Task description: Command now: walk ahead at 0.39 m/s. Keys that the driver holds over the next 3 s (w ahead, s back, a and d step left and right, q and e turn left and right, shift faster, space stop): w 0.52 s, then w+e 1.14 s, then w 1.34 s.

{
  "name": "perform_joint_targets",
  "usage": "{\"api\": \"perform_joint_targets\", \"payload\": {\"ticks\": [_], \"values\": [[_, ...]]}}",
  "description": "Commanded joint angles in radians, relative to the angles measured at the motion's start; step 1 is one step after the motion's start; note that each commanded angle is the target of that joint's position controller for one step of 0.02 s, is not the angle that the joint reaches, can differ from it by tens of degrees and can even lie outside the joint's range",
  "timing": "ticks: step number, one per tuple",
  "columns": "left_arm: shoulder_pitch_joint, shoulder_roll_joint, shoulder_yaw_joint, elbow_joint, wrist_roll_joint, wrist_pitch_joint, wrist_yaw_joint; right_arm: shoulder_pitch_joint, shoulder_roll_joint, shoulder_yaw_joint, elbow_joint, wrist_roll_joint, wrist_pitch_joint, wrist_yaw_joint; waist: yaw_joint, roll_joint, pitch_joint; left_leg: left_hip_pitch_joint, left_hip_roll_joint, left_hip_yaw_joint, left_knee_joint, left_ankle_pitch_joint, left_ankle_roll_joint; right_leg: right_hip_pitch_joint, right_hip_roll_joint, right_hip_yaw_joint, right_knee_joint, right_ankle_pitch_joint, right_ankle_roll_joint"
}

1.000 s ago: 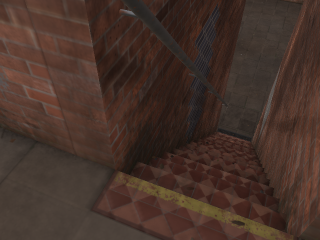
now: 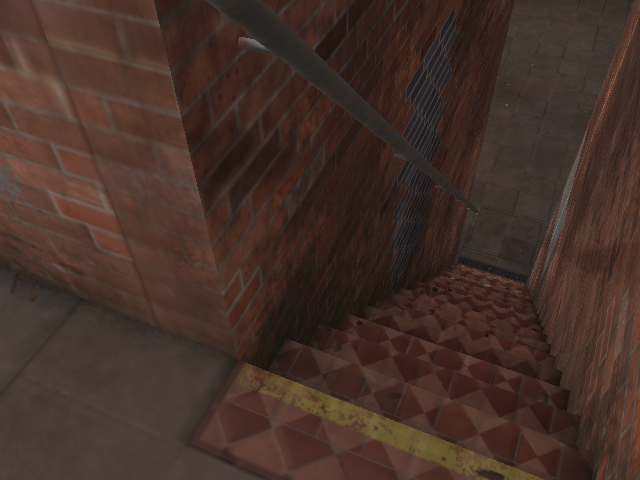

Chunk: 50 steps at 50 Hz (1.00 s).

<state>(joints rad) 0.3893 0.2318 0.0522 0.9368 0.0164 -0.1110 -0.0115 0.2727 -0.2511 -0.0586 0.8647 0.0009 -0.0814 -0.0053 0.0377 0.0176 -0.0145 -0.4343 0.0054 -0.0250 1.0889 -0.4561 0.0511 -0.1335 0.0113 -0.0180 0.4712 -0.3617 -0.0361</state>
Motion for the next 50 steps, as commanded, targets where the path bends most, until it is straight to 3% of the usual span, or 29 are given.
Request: {"api": "perform_joint_targets", "payload": {"ticks": [1, 3, 4, 7, 9, 10, 11, 12, 13, 14, 15, 16, 17, 19, 20, 23, 24, 25, 26, 27, 28, 29, 30, 37, 38, 40, 42, 45, 50], "values": [[0.084, 0.106, 0.009, -0.010, -0.041, 0.011, -0.001, -0.204, -0.071, -0.013, -0.136, 0.056, -0.032, 0.019, 0.024, -0.076, 0.116, -0.547, 0.098, -0.017, 0.059, 0.103, 0.027, 0.325, -0.303, 0.356, -0.253, 0.370, -0.188], [0.075, 0.099, 0.003, -0.016, -0.027, 0.034, 0.014, -0.198, -0.022, 0.003, -0.126, 0.025, -0.028, 0.039, 0.011, -0.075, 0.107, -0.410, 0.096, 0.027, -0.100, 0.223, -0.008, 0.210, -0.256, 0.237, -0.300, 0.431, -0.163], [0.062, -0.004, -0.038, -0.053, 0.073, -0.001, 0.003, -0.159, 0.100, 0.044, -0.098, -0.126, -0.010, 0.056, 0.014, -0.118, -0.016, -0.201, 0.081, 0.064, -0.205, 0.289, 0.004, 0.124, -0.207, 0.136, -0.372, 0.265, -0.170], [0.074, 0.195, 0.018, -0.019, -0.053, 0.027, 0.023, -0.323, -0.034, 0.015, -0.159, 0.046, -0.011, 0.046, 0.020, -0.112, 0.156, -0.136, 0.027, 0.087, -0.398, 0.367, -0.025, 0.017, -0.203, 0.116, -0.348, 0.405, -0.146], [0.092, 0.206, 0.026, -0.004, -0.046, 0.037, 0.036, -0.306, -0.061, 0.013, -0.174, 0.038, -0.020, 0.046, 0.002, -0.131, 0.147, -0.095, 0.033, 0.066, -0.489, 0.386, -0.018, 0.066, -0.255, 0.130, -0.334, 0.427, -0.140], [0.041, 0.090, -0.025, -0.032, 0.099, 0.012, -0.020, -0.249, 0.009, 0.047, -0.129, -0.105, -0.001, 0.054, -0.016, -0.123, 0.037, -0.041, 0.047, 0.036, -0.460, 0.351, 0.018, 0.119, -0.316, 0.147, -0.349, 0.357, -0.168], [0.016, 0.207, 0.033, -0.024, -0.040, 0.023, 0.011, -0.242, -0.117, -0.012, -0.148, 0.025, 0.000, 0.041, -0.046, -0.145, 0.130, -0.005, 0.017, 0.073, -0.512, 0.375, 0.026, 0.097, -0.251, 0.103, -0.260, 0.573, -0.125], [0.021, 0.213, 0.029, -0.016, -0.065, 0.031, 0.025, -0.154, -0.154, -0.028, -0.127, 0.036, -0.001, 0.032, -0.100, -0.131, 0.045, 0.138, -0.026, 0.101, -0.535, 0.369, 0.042, 0.095, -0.221, 0.062, -0.122, 0.765, -0.097], [0.054, 0.075, -0.024, -0.030, 0.102, 0.015, -0.033, -0.054, -0.128, -0.015, -0.072, -0.066, -0.013, 0.039, -0.110, -0.004, -0.079, 0.389, -0.040, 0.126, -0.524, 0.422, 0.078, 0.027, -0.148, 0.016, 0.014, 0.631, -0.080], [0.011, 0.146, 0.004, -0.044, -0.023, 0.025, 0.003, 0.169, -0.239, -0.066, -0.054, 0.030, 0.011, 0.006, -0.229, -0.064, -0.154, 0.629, 0.150, -0.134, -0.517, 0.300, 0.126, -0.195, -0.113, 0.009, 0.340, 0.549, -0.032], [0.107, -0.014, -0.040, -0.071, -0.070, 0.009, 0.010, 0.257, -0.337, -0.075, -0.015, 0.034, 0.025, 0.011, -0.163, 0.275, -0.312, 0.852, 0.395, -0.677, -0.748, 0.023, 0.291, -0.498, 0.064, 0.036, 0.742, -0.150, 0.034], [0.053, 0.072, -0.020, -0.058, -0.089, -0.012, 0.006, 0.208, -0.212, -0.042, -0.018, 0.030, 0.021, 0.014, -0.175, 0.170, -0.231, 0.781, 0.380, -0.768, -0.852, -0.094, 0.259, -0.612, 0.023, 0.171, 0.863, -0.216, 0.013], [-0.007, 0.146, 0.004, -0.061, 0.006, 0.017, -0.006, 0.097, -0.200, -0.039, -0.019, -0.032, 0.013, -0.002, -0.105, 0.101, -0.039, 0.559, 0.339, -0.521, -0.845, -0.061, 0.191, -0.606, -0.053, 0.098, 0.784, -0.065, -0.024], [-0.123, 0.135, 0.014, -0.121, -0.053, 0.009, 0.005, -0.022, -0.123, -0.016, -0.050, 0.006, -0.005, 0.006, -0.091, 0.069, -0.010, 0.365, 0.277, -0.376, -0.901, 0.160, 0.175, -0.495, -0.114, 0.099, 0.759, 0.027, -0.011], [-0.037, 0.105, -0.004, -0.067, 0.045, 0.046, -0.019, -0.023, -0.092, -0.007, -0.004, -0.013, -0.008, -0.006, -0.016, 0.061, 0.011, 0.249, 0.235, -0.261, -0.919, 0.222, 0.145, -0.401, -0.129, 0.085, 0.664, 0.060, -0.018], [-0.101, 0.072, -0.013, -0.093, 0.047, 0.093, -0.037, 0.034, -0.108, -0.013, 0.036, -0.009, -0.035, -0.004, -0.015, 0.060, 0.036, 0.210, 0.229, -0.185, -0.983, 0.279, 0.184, -0.421, -0.140, 0.054, 0.634, 0.101, -0.008], [-0.122, -0.025, -0.042, -0.098, 0.080, 0.074, -0.041, 0.015, 0.044, 0.037, 0.018, -0.095, -0.076, 0.017, -0.007, 0.066, 0.039, 0.210, 0.250, -0.217, -0.984, 0.241, 0.228, -0.472, -0.149, 0.125, 0.654, 0.114, -0.039], [-0.214, 0.095, -0.006, -0.144, -0.052, 0.057, -0.009, -0.007, -0.114, -0.005, 0.030, -0.001, -0.050, 0.014, -0.023, 0.015, 0.048, 0.264, 0.243, -0.183, -0.990, 0.338, 0.193, -0.542, -0.168, 0.101, 0.581, 0.168, -0.002], [-0.148, 0.039, -0.041, -0.102, 0.060, 0.072, -0.026, -0.003, 0.029, 0.048, 0.020, -0.097, -0.090, 0.019, 0.021, 0.049, 0.008, 0.244, 0.252, -0.182, -0.990, 0.371, 0.235, -0.511, -0.150, 0.127, 0.531, 0.205, -0.016], [-0.273, 0.104, -0.011, -0.170, -0.027, 0.043, 0.000, 0.011, -0.143, -0.001, 0.056, 0.010, -0.054, -0.005, -0.029, -0.005, 0.045, 0.296, 0.227, -0.100, -0.969, 0.525, 0.169, -0.548, -0.159, 0.090, 0.443, 0.292, 0.023], [-0.195, 0.065, -0.038, -0.121, 0.061, 0.064, -0.027, 0.022, -0.063, 0.036, 0.034, -0.089, -0.083, 0.022, 0.013, 0.037, -0.013, 0.249, 0.217, -0.058, -0.968, 0.564, 0.221, -0.458, -0.105, 0.067, 0.401, 0.289, 0.022], [-0.293, 0.065, -0.032, -0.156, 0.052, 0.085, -0.026, 0.105, -0.121, -0.003, 0.094, 0.007, -0.067, 0.013, -0.034, 0.025, 0.062, 0.265, 0.204, -0.005, -0.983, 0.554, 0.146, -0.478, -0.124, -0.020, 0.414, 0.347, 0.021], [-0.449, 0.057, -0.029, -0.225, -0.039, 0.051, -0.013, 0.114, -0.145, 0.015, 0.087, -0.005, -0.038, -0.020, -0.089, -0.039, 0.063, 0.282, 0.192, 0.007, -0.946, 0.647, 0.113, -0.496, -0.097, 0.041, 0.305, 0.427, 0.028], [-0.317, 0.099, -0.022, -0.181, 0.050, 0.127, -0.056, 0.124, -0.113, -0.012, 0.070, -0.018, -0.031, -0.002, -0.026, 0.099, 0.060, 0.388, 0.226, 0.149, -0.718, 0.863, 0.056, -0.298, -0.020, -0.020, 0.253, 0.144, -0.046], [-0.324, 0.093, 0.005, -0.235, -0.050, 0.092, -0.052, 0.134, -0.187, -0.021, 0.078, 0.004, 0.010, -0.008, 0.016, 0.049, -0.005, 0.401, 0.246, 0.079, -0.562, 1.067, 0.065, -0.236, 0.008, 0.005, 0.162, 0.153, -0.052], [0.011, 0.252, 0.044, -0.112, 0.079, 0.082, -0.044, 0.075, -0.104, -0.016, -0.020, -0.009, 0.006, -0.022, 0.100, -0.131, -0.128, 0.162, 0.146, 0.224, 0.059, 0.752, 0.007, 0.114, -0.110, 0.227, 0.048, 0.370, -0.155], [-0.024, 0.349, 0.081, -0.166, -0.002, 0.094, -0.042, 0.111, -0.054, 0.004, -0.084, -0.034, 0.008, -0.027, 0.037, -0.193, -0.290, -0.291, -0.031, 0.036, 0.494, -0.002, -0.045, 0.364, -0.356, 0.732, -0.053, 0.832, -0.368], [-0.172, 0.166, 0.034, -0.241, 0.015, 0.099, -0.008, -0.013, -0.104, 0.005, -0.119, -0.027, 0.066, -0.073, -0.040, -0.079, 0.013, -0.202, 0.057, -0.002, 0.231, 0.042, -0.066, -0.053, -0.240, 0.410, -0.094, 0.816, -0.288], [-0.081, 0.202, 0.038, -0.212, -0.022, 0.062, 0.021, -0.110, -0.079, 0.008, -0.189, -0.027, 0.096, -0.062, -0.055, -0.081, 0.021, -0.090, 0.032, 0.012, -0.179, 0.208, -0.082, -0.058, -0.129, 0.342, -0.183, 0.744, -0.244]]}}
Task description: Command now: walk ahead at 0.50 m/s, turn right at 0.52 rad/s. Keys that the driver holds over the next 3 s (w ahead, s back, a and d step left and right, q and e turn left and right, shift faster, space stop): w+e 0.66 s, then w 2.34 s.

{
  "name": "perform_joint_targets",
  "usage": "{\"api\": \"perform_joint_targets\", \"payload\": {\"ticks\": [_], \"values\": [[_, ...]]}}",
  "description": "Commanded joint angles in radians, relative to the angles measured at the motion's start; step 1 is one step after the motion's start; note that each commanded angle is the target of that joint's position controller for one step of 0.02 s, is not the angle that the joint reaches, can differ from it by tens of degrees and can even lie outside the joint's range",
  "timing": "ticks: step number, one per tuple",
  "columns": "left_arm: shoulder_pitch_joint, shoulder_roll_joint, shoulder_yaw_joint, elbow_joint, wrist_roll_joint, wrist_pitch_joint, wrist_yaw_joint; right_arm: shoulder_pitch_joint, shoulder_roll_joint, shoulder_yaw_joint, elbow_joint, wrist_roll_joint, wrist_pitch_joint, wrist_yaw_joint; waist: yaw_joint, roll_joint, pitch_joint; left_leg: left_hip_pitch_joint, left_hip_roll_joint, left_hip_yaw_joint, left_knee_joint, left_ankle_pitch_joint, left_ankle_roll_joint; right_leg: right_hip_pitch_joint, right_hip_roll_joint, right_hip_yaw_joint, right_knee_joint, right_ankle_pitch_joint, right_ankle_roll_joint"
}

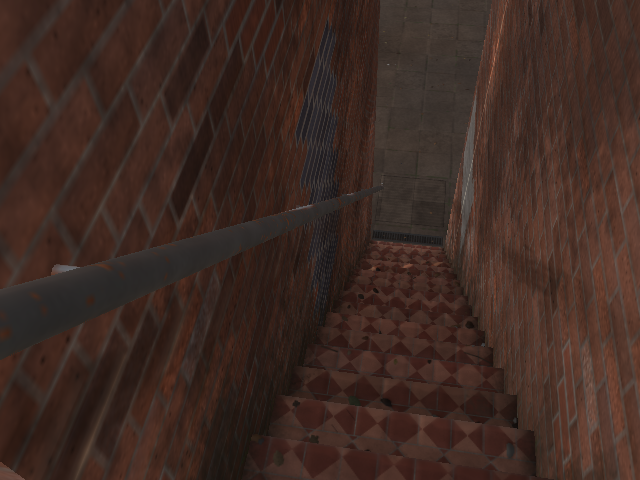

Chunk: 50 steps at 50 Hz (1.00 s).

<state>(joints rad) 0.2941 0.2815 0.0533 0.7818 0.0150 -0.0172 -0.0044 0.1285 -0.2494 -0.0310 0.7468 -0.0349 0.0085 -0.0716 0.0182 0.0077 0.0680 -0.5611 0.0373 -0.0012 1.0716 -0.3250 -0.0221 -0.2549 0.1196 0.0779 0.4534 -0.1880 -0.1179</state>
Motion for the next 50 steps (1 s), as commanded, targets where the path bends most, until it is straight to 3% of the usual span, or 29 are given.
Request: {"api": "perform_joint_targets", "payload": {"ticks": [1, 4, 6, 8, 10, 11, 12, 15, 16, 17, 18, 19, 20, 21, 22, 25, 26, 27, 29, 31, 32, 33, 34, 35, 37, 40, 42, 46, 50], "values": [[0.040, 0.138, 0.030, -0.047, -0.034, -0.025, 0.010, -0.008, -0.066, -0.020, -0.082, 0.009, 0.006, 0.012, -0.017, -0.066, -0.106, 0.011, 0.005, -0.016, -0.216, 0.165, -0.012, 0.146, -0.207, 0.242, -0.153, 0.580, -0.148], [0.069, 0.115, 0.024, -0.072, -0.022, -0.003, 0.011, 0.025, -0.021, 0.006, -0.071, -0.006, 0.044, 0.027, -0.021, -0.109, -0.177, 0.069, -0.030, 0.009, -0.197, 0.210, -0.035, 0.145, -0.183, 0.232, -0.092, 0.618, -0.132], [0.060, 0.143, 0.025, -0.109, 0.017, 0.005, 0.024, 0.059, -0.063, -0.016, -0.054, -0.009, 0.037, 0.021, -0.016, -0.077, -0.210, 0.090, -0.038, -0.007, -0.036, 0.314, -0.019, 0.090, -0.209, 0.265, -0.037, 0.561, -0.155], [0.031, 0.111, 0.015, -0.145, 0.013, 0.017, 0.012, -0.032, -0.093, -0.033, -0.097, -0.011, 0.050, 0.007, -0.020, -0.039, -0.130, 0.038, -0.057, -0.021, -0.021, 0.196, -0.014, 0.065, -0.219, 0.343, 0.007, 0.683, -0.132], [0.103, 0.152, 0.030, -0.131, -0.038, 0.056, 0.038, -0.082, -0.082, -0.018, -0.118, 0.014, 0.038, -0.009, 0.007, -0.036, -0.009, -0.100, -0.015, -0.098, -0.229, 0.017, -0.061, 0.179, -0.264, 0.404, 0.002, 0.753, -0.150], [0.112, 0.155, 0.029, -0.132, -0.017, 0.076, 0.044, -0.094, -0.071, -0.012, -0.118, 0.022, 0.017, -0.006, 0.022, -0.073, -0.033, -0.036, -0.024, -0.106, -0.305, -0.005, -0.057, 0.201, -0.257, 0.417, 0.009, 0.756, -0.143], [0.036, 0.167, 0.030, -0.166, 0.019, 0.067, 0.044, 0.024, -0.082, -0.022, -0.085, 0.017, -0.006, 0.000, -0.024, -0.124, -0.150, 0.148, -0.066, -0.063, -0.099, 0.132, -0.026, 0.152, -0.257, 0.391, 0.079, 1.007, -0.164], [-0.062, 0.165, 0.029, -0.200, -0.002, 0.068, 0.028, 0.109, -0.090, -0.036, -0.103, 0.018, -0.014, -0.006, -0.108, -0.100, -0.151, 0.386, -0.105, -0.035, -0.347, 0.008, -0.001, 0.030, -0.159, 0.366, 0.195, 1.128, -0.071], [-0.039, 0.159, 0.032, -0.192, -0.034, 0.082, 0.033, 0.179, -0.108, -0.044, -0.090, 0.023, -0.018, -0.007, -0.143, -0.072, -0.140, 0.418, -0.065, -0.123, -0.628, -0.100, 0.038, 0.010, -0.142, 0.395, 0.273, 0.913, -0.035], [-0.069, 0.081, 0.009, -0.215, -0.071, 0.072, 0.028, 0.244, -0.142, -0.054, -0.079, 0.000, -0.025, -0.014, -0.171, 0.096, -0.180, 0.603, 0.119, -0.283, -0.702, 0.119, 0.109, -0.126, -0.061, 0.292, 0.501, 0.530, 0.005], [0.072, -0.029, -0.009, -0.203, -0.015, 0.066, 0.022, 0.159, -0.167, -0.033, -0.088, 0.017, -0.018, -0.004, -0.018, 0.216, -0.110, 0.659, 0.309, -0.456, -0.607, 0.760, 0.139, -0.324, 0.059, 0.179, 0.622, -0.361, 0.041], [0.157, 0.049, 0.022, -0.193, 0.009, 0.082, 0.043, 0.179, -0.207, -0.064, -0.055, 0.038, -0.027, 0.024, 0.002, 0.280, -0.094, 0.488, 0.418, -0.644, -0.625, 0.829, 0.304, -0.364, 0.022, 0.114, 0.784, -0.461, 0.076], [0.144, 0.087, 0.027, -0.152, 0.049, 0.083, 0.037, 0.143, -0.130, -0.044, -0.058, 0.052, -0.018, 0.038, 0.003, 0.104, -0.099, 0.451, 0.402, -0.580, -0.667, 0.703, 0.317, -0.341, -0.031, 0.119, 0.866, -0.396, 0.096], [0.119, 0.090, 0.030, -0.138, 0.053, 0.084, 0.020, 0.079, -0.097, -0.025, -0.070, 0.043, -0.003, 0.041, 0.011, 0.078, -0.091, 0.345, 0.324, -0.400, -0.676, 0.690, 0.266, -0.250, -0.043, 0.110, 0.854, -0.328, 0.114], [0.073, 0.115, 0.035, -0.140, 0.038, 0.086, 0.009, 0.048, -0.111, -0.020, -0.085, 0.014, -0.002, 0.043, -0.015, 0.094, -0.078, 0.296, 0.276, -0.292, -0.683, 0.761, 0.240, -0.199, -0.036, 0.079, 0.843, -0.275, 0.129], [0.034, 0.021, -0.019, -0.142, 0.033, 0.060, -0.008, 0.058, -0.145, -0.020, -0.048, 0.009, 0.023, 0.054, -0.026, 0.178, -0.093, 0.350, 0.163, -0.035, -0.620, 1.161, 0.170, -0.047, -0.036, -0.060, 0.475, -0.218, 0.124], [0.086, 0.002, -0.025, -0.118, 0.023, 0.045, -0.019, 0.089, -0.161, -0.026, -0.033, -0.012, 0.038, 0.058, -0.028, 0.185, -0.176, 0.410, 0.139, -0.008, -0.604, 1.119, 0.177, 0.022, -0.028, -0.094, 0.426, -0.207, 0.114], [0.068, 0.018, -0.016, -0.132, 0.008, 0.050, -0.005, 0.094, -0.171, -0.037, -0.039, 0.008, 0.021, 0.052, -0.032, 0.191, -0.170, 0.428, 0.130, -0.004, -0.571, 1.010, 0.174, 0.007, -0.020, -0.134, 0.414, -0.222, 0.107], [0.001, 0.005, -0.025, -0.159, 0.002, 0.071, 0.019, 0.154, -0.190, -0.041, -0.004, -0.010, 0.026, 0.067, -0.061, 0.169, -0.140, 0.472, 0.134, 0.007, -0.550, 0.785, 0.170, -0.051, -0.043, -0.164, 0.310, -0.282, 0.094], [0.095, -0.026, -0.041, -0.136, 0.032, 0.083, 0.024, 0.161, -0.213, -0.051, -0.018, 0.000, 0.050, 0.060, -0.010, 0.167, -0.117, 0.401, 0.164, 0.016, -0.491, 0.628, 0.183, 0.034, -0.049, -0.180, 0.173, -0.289, 0.066], [0.122, 0.014, -0.022, -0.125, 0.018, 0.085, 0.030, 0.118, -0.208, -0.047, -0.031, 0.032, 0.043, 0.039, 0.039, 0.127, -0.078, 0.292, 0.109, 0.051, -0.412, 0.495, 0.143, 0.150, -0.007, -0.143, 0.024, -0.269, 0.045], [0.241, 0.084, -0.003, -0.090, 0.016, 0.073, 0.024, 0.019, -0.195, -0.050, -0.061, 0.034, 0.035, 0.042, 0.124, -0.084, -0.053, 0.008, 0.011, 0.061, -0.080, 0.194, 0.108, 0.367, -0.145, 0.118, -0.031, -0.066, -0.010], [0.266, 0.210, 0.029, -0.098, -0.010, 0.051, 0.016, 0.015, -0.139, -0.034, -0.143, 0.028, 0.028, 0.046, 0.090, -0.317, -0.054, -0.233, -0.107, -0.031, 0.025, -0.236, 0.066, 0.362, -0.341, 0.517, -0.075, 0.364, -0.149], [0.242, 0.193, 0.034, -0.075, -0.034, 0.023, 0.013, 0.069, -0.166, -0.047, -0.116, 0.019, 0.016, 0.050, 0.065, -0.201, -0.065, -0.193, -0.030, -0.123, 0.010, -0.262, 0.034, 0.297, -0.399, 0.515, -0.073, 0.312, -0.226], [0.118, 0.118, 0.027, -0.087, 0.003, 0.002, 0.024, 0.086, -0.187, -0.058, -0.075, 0.022, 0.012, 0.058, 0.037, -0.063, 0.007, -0.121, 0.006, -0.109, 0.061, -0.037, 0.019, 0.151, -0.391, 0.408, -0.067, 0.261, -0.223], [0.090, 0.060, 0.005, -0.068, 0.005, -0.020, 0.037, 0.125, -0.164, -0.061, -0.045, -0.013, 0.055, 0.044, -0.012, -0.097, -0.043, -0.026, -0.019, -0.090, 0.083, 0.118, 0.008, 0.096, -0.319, 0.278, -0.022, 0.553, -0.147], [0.114, 0.112, 0.030, -0.021, -0.033, -0.067, 0.038, 0.030, -0.216, -0.085, -0.095, -0.032, 0.083, 0.072, -0.024, -0.084, -0.004, -0.125, -0.014, -0.138, -0.082, 0.354, 0.000, 0.147, -0.252, 0.239, 0.002, 0.195, -0.086], [0.072, 0.076, 0.023, 0.016, -0.031, -0.113, 0.070, 0.022, -0.129, -0.057, -0.126, 0.003, 0.121, 0.127, -0.044, -0.091, 0.043, -0.003, -0.027, -0.142, -0.258, 0.737, -0.021, -0.123, -0.180, 0.255, 0.014, -0.316, -0.090], [0.095, 0.106, 0.029, 0.028, -0.017, -0.117, 0.078, 0.037, -0.139, -0.047, -0.156, -0.036, 0.115, 0.146, -0.016, -0.031, 0.049, 0.061, -0.045, -0.158, -0.312, 0.841, 0.019, -0.179, -0.160, 0.262, 0.172, -0.366, -0.084]]}}
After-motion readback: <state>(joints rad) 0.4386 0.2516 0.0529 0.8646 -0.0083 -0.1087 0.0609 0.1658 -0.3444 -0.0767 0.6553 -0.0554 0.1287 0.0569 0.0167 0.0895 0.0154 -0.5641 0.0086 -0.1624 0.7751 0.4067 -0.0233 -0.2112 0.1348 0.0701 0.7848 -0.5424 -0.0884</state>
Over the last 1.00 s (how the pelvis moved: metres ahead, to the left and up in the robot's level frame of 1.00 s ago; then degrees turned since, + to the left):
0.44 -0.01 0.00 -13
